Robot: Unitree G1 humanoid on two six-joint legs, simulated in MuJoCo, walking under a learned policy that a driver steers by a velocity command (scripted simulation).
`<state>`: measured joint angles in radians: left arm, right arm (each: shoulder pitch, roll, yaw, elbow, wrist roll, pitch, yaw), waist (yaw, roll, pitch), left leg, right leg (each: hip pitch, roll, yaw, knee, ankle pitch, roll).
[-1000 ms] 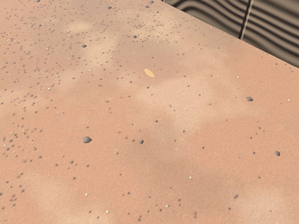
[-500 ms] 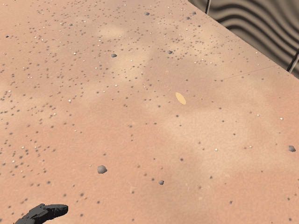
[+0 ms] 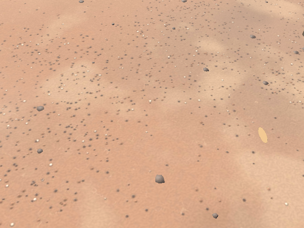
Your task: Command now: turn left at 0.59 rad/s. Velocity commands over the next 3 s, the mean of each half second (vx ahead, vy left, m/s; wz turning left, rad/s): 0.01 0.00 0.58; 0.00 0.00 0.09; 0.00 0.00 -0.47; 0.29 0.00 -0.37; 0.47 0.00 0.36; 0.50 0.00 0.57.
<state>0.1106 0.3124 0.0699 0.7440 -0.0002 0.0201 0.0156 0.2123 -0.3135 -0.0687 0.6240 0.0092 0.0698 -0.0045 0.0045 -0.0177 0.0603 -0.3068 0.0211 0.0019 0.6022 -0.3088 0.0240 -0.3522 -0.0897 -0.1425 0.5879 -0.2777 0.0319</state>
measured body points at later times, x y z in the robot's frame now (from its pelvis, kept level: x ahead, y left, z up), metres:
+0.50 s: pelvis +0.02 -0.01 +0.01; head +0.05 -0.01 +0.45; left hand +0.10 +0.30 -0.08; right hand +0.26 -0.24 -0.08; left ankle +0.00 +0.10 -0.71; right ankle +0.05 -0.13 -0.73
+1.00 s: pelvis +0.00 +0.01 +0.00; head +0.02 +0.02 +0.45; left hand +0.03 +0.31 -0.12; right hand +0.22 -0.20 -0.09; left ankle -0.05 +0.12 -0.73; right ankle +0.04 -0.12 -0.72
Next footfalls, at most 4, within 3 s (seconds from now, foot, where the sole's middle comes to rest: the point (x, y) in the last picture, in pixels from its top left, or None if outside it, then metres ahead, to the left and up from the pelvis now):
0.46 right None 0.09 -0.11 -0.77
0.80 left None -0.01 0.13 -0.77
1.22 right None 0.06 -0.11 -0.77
1.78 left None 0.13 0.10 -0.77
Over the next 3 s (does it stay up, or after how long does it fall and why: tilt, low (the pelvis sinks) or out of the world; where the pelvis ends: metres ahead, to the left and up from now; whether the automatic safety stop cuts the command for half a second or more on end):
stays up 0.66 -0.02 0.02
